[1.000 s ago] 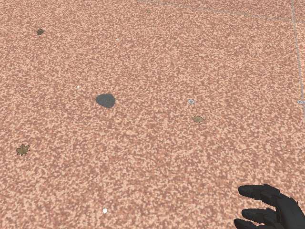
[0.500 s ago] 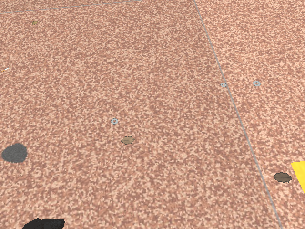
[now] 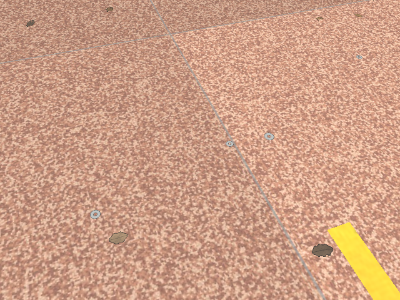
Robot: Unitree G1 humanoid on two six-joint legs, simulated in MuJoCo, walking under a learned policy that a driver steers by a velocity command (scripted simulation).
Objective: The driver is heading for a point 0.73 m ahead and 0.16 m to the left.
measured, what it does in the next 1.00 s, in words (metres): steps on the spot, turning left: right foot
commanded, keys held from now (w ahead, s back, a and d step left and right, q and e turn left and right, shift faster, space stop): no key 0.28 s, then q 0.54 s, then w+q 0.18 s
